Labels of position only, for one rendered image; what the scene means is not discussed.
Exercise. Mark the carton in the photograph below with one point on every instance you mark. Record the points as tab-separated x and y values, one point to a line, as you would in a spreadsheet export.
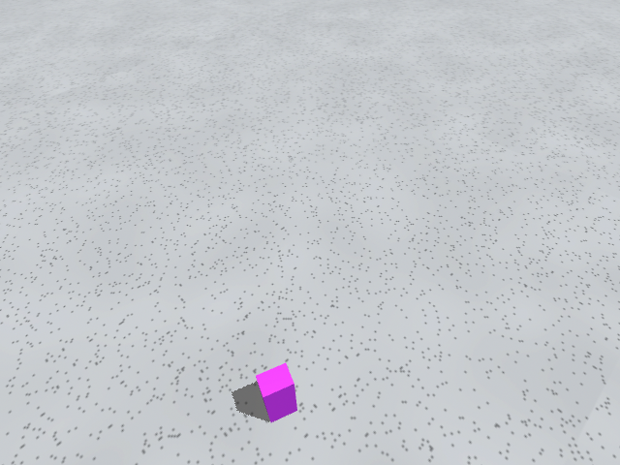
278	391

